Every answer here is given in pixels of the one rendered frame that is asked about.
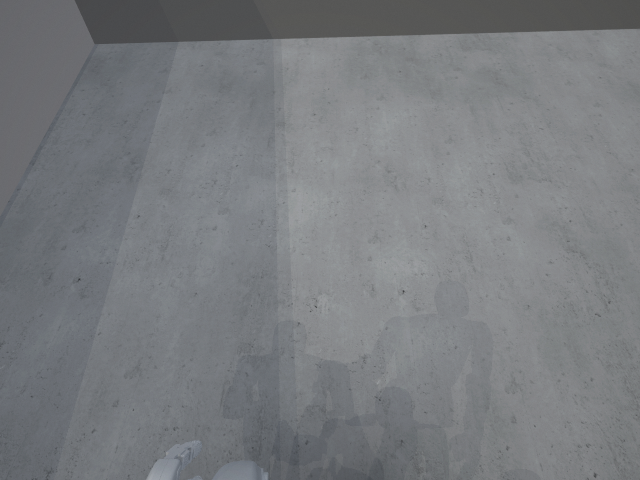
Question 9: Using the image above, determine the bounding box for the left robot hand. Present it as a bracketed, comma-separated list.
[146, 440, 202, 480]

